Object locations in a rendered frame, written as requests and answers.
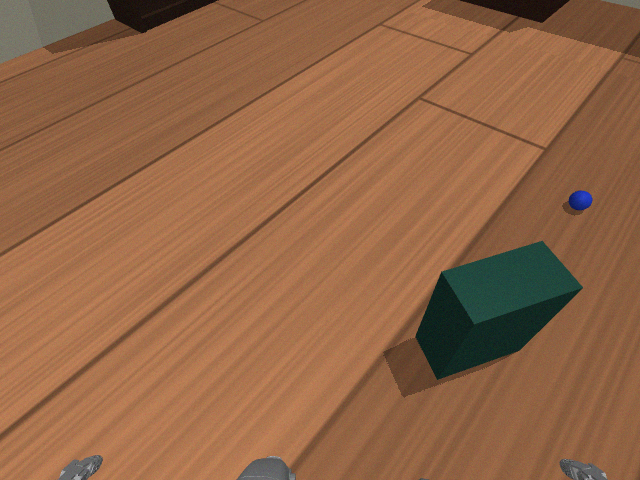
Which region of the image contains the right robot hand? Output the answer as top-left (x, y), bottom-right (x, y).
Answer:
top-left (559, 459), bottom-right (608, 480)

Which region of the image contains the left robot hand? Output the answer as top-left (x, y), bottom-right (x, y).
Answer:
top-left (58, 455), bottom-right (103, 480)

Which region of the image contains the bookshelf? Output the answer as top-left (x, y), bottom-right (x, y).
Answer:
top-left (107, 0), bottom-right (218, 33)

